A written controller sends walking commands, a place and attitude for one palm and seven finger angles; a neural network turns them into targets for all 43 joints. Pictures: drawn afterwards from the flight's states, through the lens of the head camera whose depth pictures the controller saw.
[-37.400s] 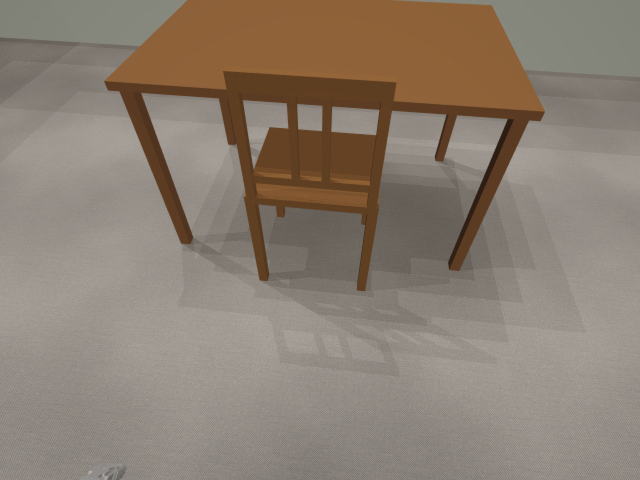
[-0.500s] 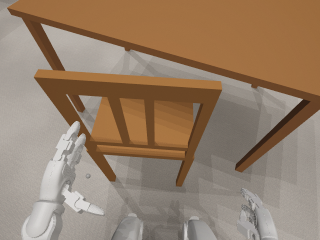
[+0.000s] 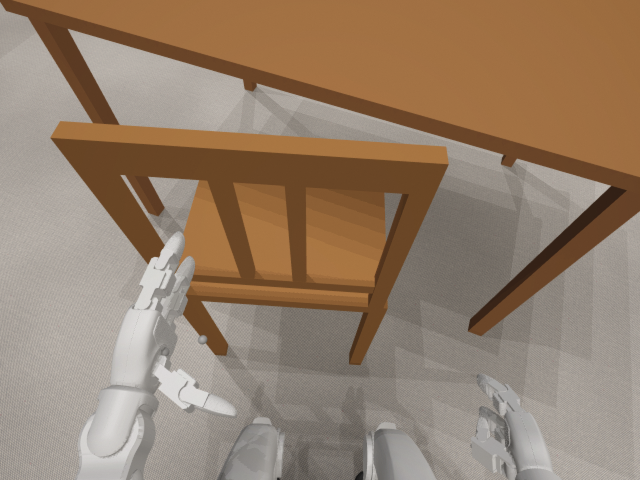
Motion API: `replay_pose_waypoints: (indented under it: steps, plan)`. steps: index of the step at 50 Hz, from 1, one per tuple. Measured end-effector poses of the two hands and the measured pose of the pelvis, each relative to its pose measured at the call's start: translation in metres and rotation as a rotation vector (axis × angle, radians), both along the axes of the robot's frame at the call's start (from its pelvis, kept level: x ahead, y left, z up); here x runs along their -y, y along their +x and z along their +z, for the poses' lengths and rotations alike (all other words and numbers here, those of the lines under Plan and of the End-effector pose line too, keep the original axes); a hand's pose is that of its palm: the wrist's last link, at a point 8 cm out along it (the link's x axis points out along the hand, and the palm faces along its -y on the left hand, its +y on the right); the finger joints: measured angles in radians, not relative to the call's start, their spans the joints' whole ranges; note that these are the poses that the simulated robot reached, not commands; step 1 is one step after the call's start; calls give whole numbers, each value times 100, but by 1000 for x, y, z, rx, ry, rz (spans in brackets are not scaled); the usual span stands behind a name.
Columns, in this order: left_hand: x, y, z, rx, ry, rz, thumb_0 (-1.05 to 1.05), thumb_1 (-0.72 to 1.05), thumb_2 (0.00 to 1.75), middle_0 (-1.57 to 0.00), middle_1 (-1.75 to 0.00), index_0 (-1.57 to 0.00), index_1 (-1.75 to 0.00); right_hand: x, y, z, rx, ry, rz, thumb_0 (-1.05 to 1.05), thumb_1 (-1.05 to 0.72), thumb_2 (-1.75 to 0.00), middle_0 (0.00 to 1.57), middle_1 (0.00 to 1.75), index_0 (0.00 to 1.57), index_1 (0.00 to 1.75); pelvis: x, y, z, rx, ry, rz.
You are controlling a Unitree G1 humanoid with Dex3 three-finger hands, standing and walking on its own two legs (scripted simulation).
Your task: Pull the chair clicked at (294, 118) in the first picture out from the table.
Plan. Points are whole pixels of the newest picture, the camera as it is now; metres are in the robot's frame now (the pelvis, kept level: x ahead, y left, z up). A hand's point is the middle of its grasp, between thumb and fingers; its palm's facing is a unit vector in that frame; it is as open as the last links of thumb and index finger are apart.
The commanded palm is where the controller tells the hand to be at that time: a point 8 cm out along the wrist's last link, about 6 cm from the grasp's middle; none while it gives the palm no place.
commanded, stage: aim the fingers beside a spindle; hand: left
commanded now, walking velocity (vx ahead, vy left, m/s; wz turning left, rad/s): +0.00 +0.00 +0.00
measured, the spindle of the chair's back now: (236, 233) +0.43 +0.14 -0.01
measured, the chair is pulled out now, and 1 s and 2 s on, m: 0.14 0.14 0.14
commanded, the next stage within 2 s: push the fingers through the gap in 0.92 s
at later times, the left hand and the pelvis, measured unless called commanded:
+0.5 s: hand (224, 335) +0.28 +0.12 +0.02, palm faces -0.07 -1.00 -0.03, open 16.9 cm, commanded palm +0.26 +0.18 +0.02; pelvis -0.01 +0.00 -0.01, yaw +0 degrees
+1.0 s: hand (234, 336) +0.28 +0.11 +0.02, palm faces -0.07 -1.00 -0.03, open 16.9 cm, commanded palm +0.26 +0.17 +0.02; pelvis +0.00 +0.00 -0.01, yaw +0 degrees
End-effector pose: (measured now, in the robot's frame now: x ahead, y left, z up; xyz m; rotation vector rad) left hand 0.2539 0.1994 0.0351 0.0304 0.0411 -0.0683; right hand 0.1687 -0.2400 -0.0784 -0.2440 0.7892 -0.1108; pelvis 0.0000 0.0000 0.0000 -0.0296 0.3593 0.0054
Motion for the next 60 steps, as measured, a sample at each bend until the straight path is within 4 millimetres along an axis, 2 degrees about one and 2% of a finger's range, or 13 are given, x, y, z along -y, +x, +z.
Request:
replay_pose_waypoints:
  steps: [17, 34, 41, 47, 53, 60]
  plan:
    - [21, 6, -13, 8, -8, -2, -1, -50, 30, -6, -8, -6, -8, -4, -5, -14, -36, 21, 4, 1, -91, -90, 20, 30, 20, 30, 0, -4, -9, -17, 4, -4]
    - [21, 12, -15, 2, 4, 2, -1, -50, 30, -6, -8, -6, -8, -1, -8, -17, -58, 17, -3, 1, -91, -90, 20, 30, 20, 30, 1, -5, -10, -21, 4, -2]
    - [27, 16, -12, 11, 1, -7, -1, -50, 30, -6, -8, -6, -8, 1, -8, -17, -64, 19, -7, 1, -91, -90, 20, 30, 20, 30, 1, -4, -9, -24, 5, -2]
    - [33, 11, -11, -2, 1, -6, -1, -50, 30, -6, -8, -6, -8, -1, -6, -15, -63, 32, -8, 1, -91, -90, 20, 30, 20, 30, 1, -2, -7, -21, 10, -6]
    - [30, 6, -10, 9, 13, 11, -1, -50, 30, -6, -8, -6, -8, -3, -3, -16, -57, 36, 2, 1, -91, -90, 20, 30, 20, 30, 3, -2, -7, -18, 11, -4]
    - [26, 16, -11, 28, 18, 6, -1, -50, 30, -6, -8, -6, -8, 0, -1, -20, -59, 27, 9, 1, -91, -90, 20, 30, 20, 30, 5, -4, -10, -20, 7, 2]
